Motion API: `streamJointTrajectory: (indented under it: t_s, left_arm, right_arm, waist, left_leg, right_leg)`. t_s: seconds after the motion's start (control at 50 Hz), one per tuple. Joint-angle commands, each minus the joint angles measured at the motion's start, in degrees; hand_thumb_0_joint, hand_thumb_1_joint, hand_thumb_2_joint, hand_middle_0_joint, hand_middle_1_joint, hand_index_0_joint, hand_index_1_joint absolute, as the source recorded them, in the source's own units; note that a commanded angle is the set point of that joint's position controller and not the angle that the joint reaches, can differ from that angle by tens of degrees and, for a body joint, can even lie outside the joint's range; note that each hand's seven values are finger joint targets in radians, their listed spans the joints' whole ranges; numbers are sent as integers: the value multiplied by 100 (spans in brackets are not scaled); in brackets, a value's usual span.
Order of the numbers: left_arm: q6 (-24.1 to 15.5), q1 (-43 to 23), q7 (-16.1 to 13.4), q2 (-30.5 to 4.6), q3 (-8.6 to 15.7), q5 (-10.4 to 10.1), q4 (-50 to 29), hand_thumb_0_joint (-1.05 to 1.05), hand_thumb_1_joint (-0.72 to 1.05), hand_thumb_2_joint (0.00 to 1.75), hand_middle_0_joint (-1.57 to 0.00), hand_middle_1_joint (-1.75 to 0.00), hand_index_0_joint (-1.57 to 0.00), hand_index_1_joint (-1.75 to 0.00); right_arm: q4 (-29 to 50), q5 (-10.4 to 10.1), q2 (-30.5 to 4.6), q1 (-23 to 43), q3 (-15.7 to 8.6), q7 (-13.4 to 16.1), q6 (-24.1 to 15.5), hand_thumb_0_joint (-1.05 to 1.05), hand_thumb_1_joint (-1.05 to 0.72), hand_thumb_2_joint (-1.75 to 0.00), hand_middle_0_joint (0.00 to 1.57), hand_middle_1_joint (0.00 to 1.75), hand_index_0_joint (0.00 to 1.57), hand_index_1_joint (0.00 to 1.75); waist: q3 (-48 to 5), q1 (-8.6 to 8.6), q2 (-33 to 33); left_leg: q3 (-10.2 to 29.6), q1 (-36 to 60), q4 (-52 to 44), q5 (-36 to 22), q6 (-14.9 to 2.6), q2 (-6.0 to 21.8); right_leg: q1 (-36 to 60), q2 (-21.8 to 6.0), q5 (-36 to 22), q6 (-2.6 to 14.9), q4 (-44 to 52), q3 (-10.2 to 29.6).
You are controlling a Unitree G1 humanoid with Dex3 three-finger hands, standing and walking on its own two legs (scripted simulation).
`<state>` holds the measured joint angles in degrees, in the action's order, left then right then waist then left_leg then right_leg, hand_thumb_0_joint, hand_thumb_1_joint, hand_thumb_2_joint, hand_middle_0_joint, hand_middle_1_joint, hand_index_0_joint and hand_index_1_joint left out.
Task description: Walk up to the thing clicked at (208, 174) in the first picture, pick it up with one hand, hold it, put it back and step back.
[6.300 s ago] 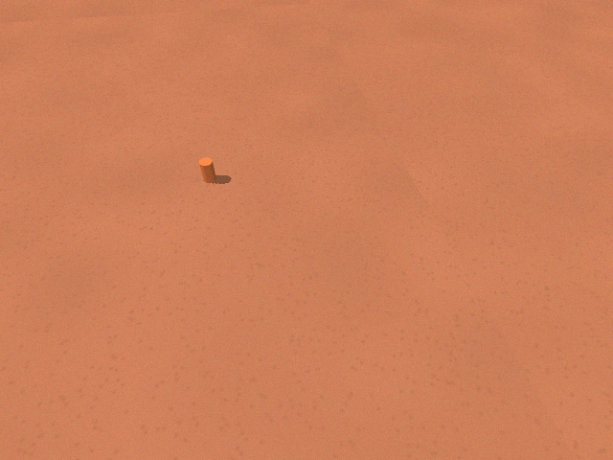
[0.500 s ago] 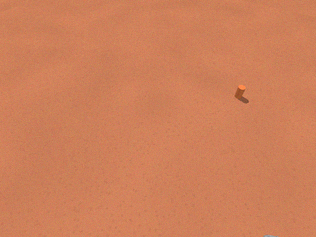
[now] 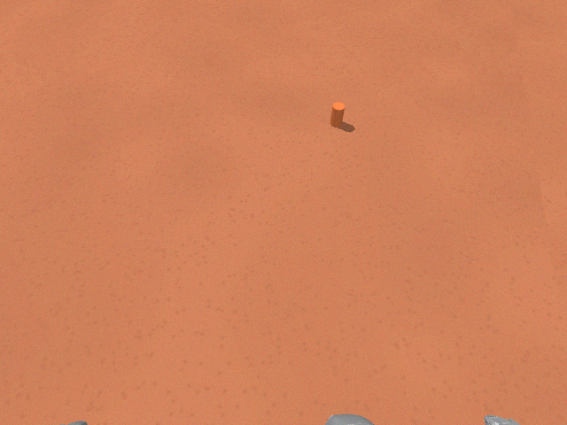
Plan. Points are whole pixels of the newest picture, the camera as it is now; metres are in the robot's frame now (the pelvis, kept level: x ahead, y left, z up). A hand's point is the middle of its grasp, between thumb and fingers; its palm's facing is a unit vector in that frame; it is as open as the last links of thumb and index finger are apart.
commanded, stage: walk up
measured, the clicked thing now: (337, 114) +1.51 -0.33 -0.71
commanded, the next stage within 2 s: stand in 1.52 s
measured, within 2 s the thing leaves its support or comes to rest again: neither
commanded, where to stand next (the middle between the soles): +0.06 +0.01 m, yaw -14 degrees
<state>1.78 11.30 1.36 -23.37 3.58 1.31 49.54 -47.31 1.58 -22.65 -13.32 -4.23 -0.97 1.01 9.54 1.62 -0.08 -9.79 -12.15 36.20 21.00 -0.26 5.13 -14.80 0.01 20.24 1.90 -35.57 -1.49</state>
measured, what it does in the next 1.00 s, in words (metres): steps on the spot: left foot, then right foot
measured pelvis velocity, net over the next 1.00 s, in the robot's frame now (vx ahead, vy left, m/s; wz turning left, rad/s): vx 0.00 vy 0.00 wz -0.24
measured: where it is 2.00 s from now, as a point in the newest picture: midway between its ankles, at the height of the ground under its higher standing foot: outside the picture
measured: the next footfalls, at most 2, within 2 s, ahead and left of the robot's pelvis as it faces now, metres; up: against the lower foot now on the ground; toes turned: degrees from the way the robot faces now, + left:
left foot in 0.34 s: +0.07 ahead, +0.12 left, +0.00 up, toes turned -12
right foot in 0.60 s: +0.02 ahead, -0.14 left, +0.00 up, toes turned -10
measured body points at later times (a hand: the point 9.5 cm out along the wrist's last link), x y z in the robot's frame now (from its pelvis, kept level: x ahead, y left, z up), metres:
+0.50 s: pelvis +0.00 +0.00 +0.00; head +0.03 +0.02 +0.45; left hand +0.15 +0.30 -0.12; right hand +0.04 -0.32 -0.10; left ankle +0.05 +0.13 -0.73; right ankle -0.02 -0.12 -0.69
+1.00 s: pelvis +0.00 +0.00 +0.01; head +0.00 -0.01 +0.46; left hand +0.15 +0.27 -0.11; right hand +0.01 -0.31 -0.12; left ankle +0.03 +0.13 -0.73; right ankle -0.02 -0.13 -0.73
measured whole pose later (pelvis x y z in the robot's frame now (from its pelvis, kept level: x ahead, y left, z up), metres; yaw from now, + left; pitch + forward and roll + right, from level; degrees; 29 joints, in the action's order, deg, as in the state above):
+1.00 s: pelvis +0.00 +0.00 +0.01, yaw -14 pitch -3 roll +0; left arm -1.3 8.1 0.3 -20.0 0.5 -0.1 58.7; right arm -58.4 0.7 -20.2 -8.8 -0.2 -1.3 0.0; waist 4.1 -0.4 -0.3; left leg -1.0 -10.1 28.6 15.2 1.4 1.8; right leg -11.8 0.4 14.9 -0.5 -30.1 3.8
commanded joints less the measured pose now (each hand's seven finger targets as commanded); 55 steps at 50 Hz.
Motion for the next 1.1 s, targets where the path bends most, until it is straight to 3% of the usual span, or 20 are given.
streamJointTrajectory:
  t_s: [0.0,0.02,0.1,0.24,0.3,0.32,0.34,0.36,0.38,0.46,0.5,0.56,0.58,0.6,0.62,0.64,0.78,0.82,0.84,1.08]
  left_arm:
    - [-340,804,-172,-1688,501,88,-419,0,90,90,-20,-30,-20,-30]
    - [-329,686,-171,-1826,499,45,-503,0,90,90,-20,-30,-20,-30]
    - [-326,227,-255,-1261,321,-7,-623,0,90,90,-20,-30,-20,-30]
    - [-225,138,-184,-1346,350,14,-803,0,90,90,-20,-30,-20,-30]
    - [-137,-139,-150,-1103,237,-99,-891,0,90,90,-20,-30,-20,-30]
    - [-133,-129,-149,-777,138,-145,-924,0,90,90,-20,-30,-20,-30]
    - [-110,-17,-159,-671,109,-167,-833,0,90,90,-20,-30,-20,-30]
    - [-91,-9,-231,-1209,277,-69,-658,0,90,90,-20,-30,-20,-30]
    - [-99,145,-212,-1249,289,-78,-574,0,90,90,-20,-30,-20,-30]
    - [-182,227,-86,-1000,263,-130,-363,0,90,90,-20,-30,-20,-30]
    - [-229,97,-66,-910,226,-95,-345,0,90,90,-20,-30,-20,-30]
    - [-302,490,-139,-860,202,-37,-27,0,90,90,-20,-30,-20,-30]
    - [-362,524,-176,-1001,233,-2,-2,0,90,90,-20,-30,-20,-30]
    - [-439,414,-210,-1323,284,52,-58,0,90,90,-20,-30,-20,-30]
    - [-451,177,-204,-1645,293,1,-70,0,90,90,-20,-30,-20,-30]
    - [-477,-27,-192,-1564,259,14,-149,0,90,90,-20,-30,-20,-30]
    - [-493,-422,-233,-1219,115,-81,24,0,90,90,-20,-30,-20,-30]
    - [-452,-412,-222,-920,38,-193,103,0,90,90,-20,-30,-20,-30]
    - [-434,-354,-222,-949,29,-193,249,0,90,90,-20,-30,-20,-30]
    - [-454,-766,-183,-908,-42,-153,919,0,90,90,-20,-30,-20,-30]
  right_arm:
    - [817,-119,-679,423,-137,45,-55,0,-90,-90,20,30,20,30]
    - [710,-89,-1035,483,-233,155,12,0,-90,-90,20,30,20,30]
    - [317,-90,-1111,109,-187,112,-39,0,-90,-90,20,30,20,30]
    - [143,-40,-1016,21,-190,140,-180,0,-90,-90,20,30,20,30]
    - [-37,2,-981,-421,-230,199,-282,0,-90,-90,20,30,20,30]
    - [2,92,-1270,-388,-286,220,-332,0,-90,-90,20,30,20,30]
    - [134,65,-1685,-89,-336,209,-389,0,-90,-90,20,30,20,30]
    - [180,-2,-1842,150,-392,170,-411,0,-90,-90,20,30,20,30]
    - [225,6,-1663,309,-359,172,-430,0,-90,-90,20,30,20,30]
    - [153,39,-1432,300,-242,182,-432,0,-90,-90,20,30,20,30]
    - [200,76,-1429,215,-218,153,-372,0,-90,-90,20,30,20,30]
    - [268,-24,-1371,465,-154,117,-213,0,-90,-90,20,30,20,30]
    - [289,-85,-1130,470,-64,107,-181,0,-90,-90,20,30,20,30]
    - [360,-137,-849,473,18,90,-170,0,-90,-90,20,30,20,30]
    - [316,-162,-880,618,-12,133,-108,0,-90,-90,20,30,20,30]
    - [179,-132,-975,559,-42,143,-83,0,-90,-90,20,30,20,30]
    - [-388,-104,-876,182,12,107,-204,0,-90,-90,20,30,20,30]
    - [-458,-48,-1138,422,-56,108,-250,0,-90,-90,20,30,20,30]
    - [-432,-84,-1208,739,-38,74,-251,0,-90,-90,20,30,20,30]
    - [-1057,-120,-1004,930,108,62,-295,0,-90,-90,20,30,20,30]
  waist:
    - [-1048,-474,1421]
    - [-989,-510,1011]
    - [-801,-203,929]
    - [-905,-262,1028]
    - [-1041,94,637]
    - [-1049,81,-174]
    - [-917,-26,-1085]
    - [-793,-9,-926]
    - [-666,-174,-688]
    - [-743,-161,-1154]
    - [-922,-32,-1329]
    - [-1053,-286,-1084]
    - [-1166,-333,-734]
    - [-1199,-263,183]
    - [-1074,-236,647]
    - [-913,-169,642]
    - [-1215,31,875]
    - [-1243,-110,228]
    - [-1092,-260,152]
    - [-1024,-196,-77]
  left_leg:
    - [462,-1947,2007,1008,24,-554]
    - [1079,-1550,2574,1876,41,-330]
    - [1138,-1442,2186,856,34,-242]
    - [890,-448,597,327,35,-514]
    - [951,576,-870,-639,-137,-540]
    - [2189,740,-1492,-484,-370,326]
    - [3821,414,-2174,51,-938,1515]
    - [4051,-169,-2056,-172,-1507,2050]
    - [3652,-152,-1901,-675,-1596,1894]
    - [1917,336,-1302,-2039,-1042,943]
    - [1755,393,-1090,-2383,-1001,919]
    - [1404,-249,-414,-2118,-740,727]
    - [1295,-571,-126,-1752,-474,584]
    - [976,-1102,538,-1047,-127,93]
    - [927,-896,815,799,-9,-264]
    - [1164,-659,1210,1336,-19,-215]
    - [1039,228,-860,-458,-98,-303]
    - [1752,703,-1289,-1292,-301,246]
    - [1838,299,-1265,-692,-426,364]
    - [1405,418,-1827,-1033,-203,255]
  right_leg:
    - [1595,-1814,-1566,1204,1735,3336]
    - [763,-2252,-1363,1785,1702,3614]
    - [579,-1127,-1617,1096,1349,1919]
    - [-83,-933,-2181,1026,829,1809]
    - [-709,-766,-1871,647,188,1741]
    - [-1171,-267,-1108,275,-393,1615]
    - [-1438,546,493,3,-1149,1030]
    - [-1036,335,1413,-60,-2136,1072]
    - [-1070,231,1317,-90,-2473,1058]
    - [-1014,90,985,-102,-1455,662]
    - [-574,110,952,-144,-804,265]
    - [582,271,-361,-29,809,-20]
    - [986,63,-831,65,1028,474]
    - [1111,-782,-1161,375,1284,1948]
    - [291,-1631,-1108,1056,1419,2872]
    - [-75,-1784,-1238,1299,1358,3028]
    - [241,-1005,-2776,578,706,1559]
    - [-248,-572,-1604,128,738,1213]
    - [-83,-366,-465,63,1013,1101]
    - [626,-458,-1554,35,1462,1077]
